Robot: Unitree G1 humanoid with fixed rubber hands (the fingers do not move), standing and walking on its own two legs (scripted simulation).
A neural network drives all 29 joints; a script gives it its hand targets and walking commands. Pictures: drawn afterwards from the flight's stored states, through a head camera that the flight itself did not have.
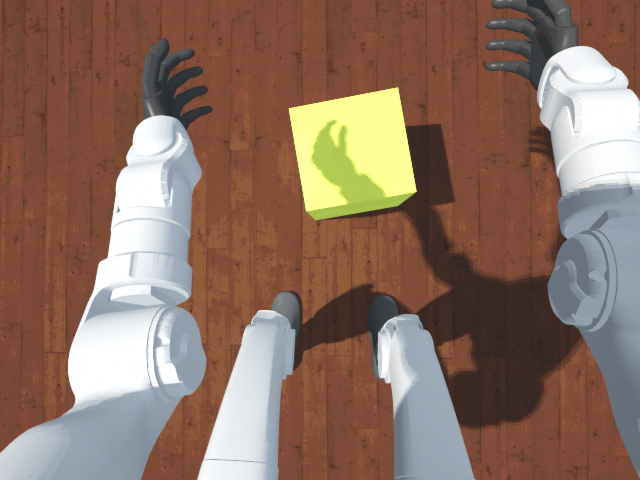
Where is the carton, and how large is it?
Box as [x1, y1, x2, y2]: [289, 88, 416, 219]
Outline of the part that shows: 397,88 289,108 306,211 315,219 395,206 416,191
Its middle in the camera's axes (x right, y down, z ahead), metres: +0.07 -0.17 +0.86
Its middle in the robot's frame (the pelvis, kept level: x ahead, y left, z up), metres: +0.54 -0.01 -0.53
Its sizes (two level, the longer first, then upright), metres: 0.210 0.200 0.250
